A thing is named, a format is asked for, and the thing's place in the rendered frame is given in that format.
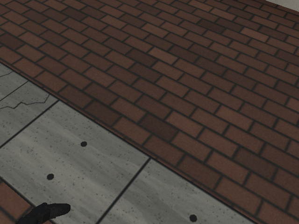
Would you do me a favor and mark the left robot hand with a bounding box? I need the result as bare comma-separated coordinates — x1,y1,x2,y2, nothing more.
15,203,71,224

